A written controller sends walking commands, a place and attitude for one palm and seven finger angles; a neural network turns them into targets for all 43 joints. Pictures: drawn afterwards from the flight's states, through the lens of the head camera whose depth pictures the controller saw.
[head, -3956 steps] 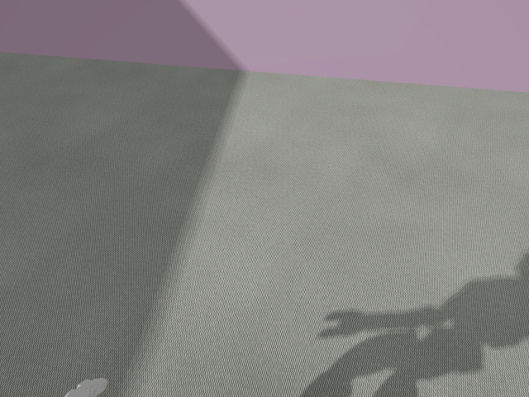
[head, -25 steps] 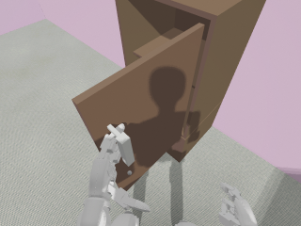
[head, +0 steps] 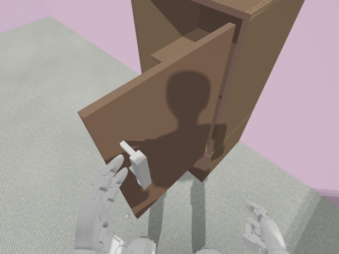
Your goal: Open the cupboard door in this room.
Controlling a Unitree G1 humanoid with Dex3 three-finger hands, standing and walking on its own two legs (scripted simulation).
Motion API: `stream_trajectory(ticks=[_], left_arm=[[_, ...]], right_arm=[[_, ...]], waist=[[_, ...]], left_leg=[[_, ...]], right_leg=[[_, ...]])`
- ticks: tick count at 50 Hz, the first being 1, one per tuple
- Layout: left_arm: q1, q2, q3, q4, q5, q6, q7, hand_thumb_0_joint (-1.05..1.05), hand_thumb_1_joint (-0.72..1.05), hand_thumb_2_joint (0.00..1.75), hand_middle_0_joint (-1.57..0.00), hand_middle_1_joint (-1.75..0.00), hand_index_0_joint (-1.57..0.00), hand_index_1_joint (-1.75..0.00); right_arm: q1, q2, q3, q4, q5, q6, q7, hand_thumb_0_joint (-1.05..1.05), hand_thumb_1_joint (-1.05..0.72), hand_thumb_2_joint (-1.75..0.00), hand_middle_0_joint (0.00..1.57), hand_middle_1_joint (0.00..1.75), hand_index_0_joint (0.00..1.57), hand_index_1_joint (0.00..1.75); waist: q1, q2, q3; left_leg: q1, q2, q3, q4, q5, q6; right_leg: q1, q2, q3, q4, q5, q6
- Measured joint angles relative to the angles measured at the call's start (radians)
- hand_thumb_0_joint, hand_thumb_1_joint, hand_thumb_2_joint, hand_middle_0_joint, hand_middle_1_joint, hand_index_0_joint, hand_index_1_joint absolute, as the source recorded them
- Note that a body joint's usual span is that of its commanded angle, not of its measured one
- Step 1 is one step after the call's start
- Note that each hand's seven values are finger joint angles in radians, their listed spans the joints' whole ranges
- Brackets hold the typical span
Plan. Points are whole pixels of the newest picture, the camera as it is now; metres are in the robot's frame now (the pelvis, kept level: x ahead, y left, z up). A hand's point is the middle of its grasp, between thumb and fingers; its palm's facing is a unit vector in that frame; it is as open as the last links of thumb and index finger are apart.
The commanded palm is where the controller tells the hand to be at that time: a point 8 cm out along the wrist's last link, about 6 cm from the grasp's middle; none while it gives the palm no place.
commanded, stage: slide the hand sideways off the handle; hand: left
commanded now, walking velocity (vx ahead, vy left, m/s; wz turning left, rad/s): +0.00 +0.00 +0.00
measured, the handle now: (135, 165) +0.30 +0.09 +0.07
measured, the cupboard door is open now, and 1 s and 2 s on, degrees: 89 89 89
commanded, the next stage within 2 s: draw the hand back to the body in 0.38 s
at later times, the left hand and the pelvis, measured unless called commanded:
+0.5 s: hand (96, 234) +0.16 +0.14 +0.07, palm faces +0.00 -1.00 +0.01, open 16.3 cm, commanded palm +0.13 +0.20 +0.08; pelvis -0.01 +0.00 -0.01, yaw +1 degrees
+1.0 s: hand (54, 220) +0.17 +0.19 +0.14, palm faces +0.04 -1.00 -0.06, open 16.2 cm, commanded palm +0.13 +0.25 +0.16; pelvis +0.00 +0.02 +0.03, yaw +1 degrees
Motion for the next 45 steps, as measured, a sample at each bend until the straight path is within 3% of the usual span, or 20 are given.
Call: stream_trajectory(ticks=[10,18,24,29,35,45], left_arm=[[0.058,0.038,0.085,-0.018,-0.062,-0.021,-0.09,-0.01,-0.5,0.3,-0.2,-0.32,-0.22,-0.33],[0.093,0.054,0.204,-0.002,-0.15,-0.034,-0.157,-0.01,-0.5,0.3,-0.17,-0.31,-0.18,-0.31],[0.084,0.062,0.19,-0.017,-0.176,-0.044,-0.213,-0.01,-0.5,0.3,-0.15,-0.3,-0.16,-0.3],[0.063,0.073,0.17,-0.055,-0.157,0.004,-0.19,-0.01,-0.5,0.3,-0.15,-0.3,-0.15,-0.3],[0.069,0.096,0.216,-0.105,-0.167,0.066,-0.153,-0.01,-0.5,0.3,-0.15,-0.3,-0.15,-0.3],[0.092,0.123,0.261,-0.152,-0.199,0.135,-0.191,-0.01,-0.5,0.3,-0.15,-0.3,-0.15,-0.3]], right_arm=[[-0.012,-0.001,-0.017,0.012,0.011,0.002,-0.025,0.01,-0.91,-0.89,0.2,0.3,0.2,0.3],[-0.01,-0.01,-0.028,0.03,0.021,-0.002,-0.05,0.01,-0.91,-0.89,0.2,0.3,0.2,0.3],[-0.011,-0.024,-0.031,0.033,0.024,-0.026,-0.063,0.01,-0.91,-0.89,0.2,0.3,0.2,0.3],[-0.008,-0.012,-0.03,0.023,0.029,-0.022,-0.066,0.01,-0.91,-0.89,0.2,0.3,0.2,0.3],[0.01,0.007,-0.005,0.018,0.042,-0.009,-0.071,0.01,-0.91,-0.89,0.2,0.3,0.2,0.3],[0.034,-0.01,0.01,0.026,0.051,-0.047,-0.074,0.01,-0.91,-0.89,0.2,0.3,0.21,0.3]], waist=[[0.007,-0.002,-0.007],[0.017,0.001,-0.013],[0.02,0.009,-0.013],[0.022,0.009,-0.007],[0.017,0.018,-0.003],[0.018,0.021,-0.004]], left_leg=[[-0.014,0.006,-0.013,0.014,-0.004,-0.011],[-0.027,0.007,-0.028,0.027,-0.003,-0.016],[-0.056,0.004,-0.036,0.054,-0.006,-0.009],[-0.046,0.005,-0.029,0.053,-0.004,-0.002],[0.027,0.006,-0.023,-0.007,0.015,0.005],[0.134,-0.002,-0.018,-0.099,0.042,0.017]], right_leg=[[-0.011,0.007,-0.012,0.012,-0.006,-0.009],[-0.016,0.01,-0.026,0.018,-0.006,-0.012],[-0.036,0.008,-0.035,0.034,-0.007,-0.008],[-0.028,0.008,-0.028,0.031,-0.001,-0.003],[0.047,0.01,-0.02,-0.039,0.027,0.006],[0.158,0.005,-0.015,-0.147,0.065,0.019]])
